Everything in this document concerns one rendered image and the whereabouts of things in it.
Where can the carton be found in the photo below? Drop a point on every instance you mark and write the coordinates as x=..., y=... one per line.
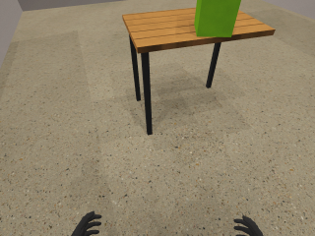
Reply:
x=215, y=18

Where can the robot right hand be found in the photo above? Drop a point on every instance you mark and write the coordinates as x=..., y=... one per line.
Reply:
x=252, y=230

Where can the table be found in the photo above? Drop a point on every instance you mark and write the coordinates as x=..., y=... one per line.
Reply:
x=171, y=29

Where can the robot left hand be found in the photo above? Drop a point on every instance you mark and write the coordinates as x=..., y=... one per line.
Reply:
x=84, y=225

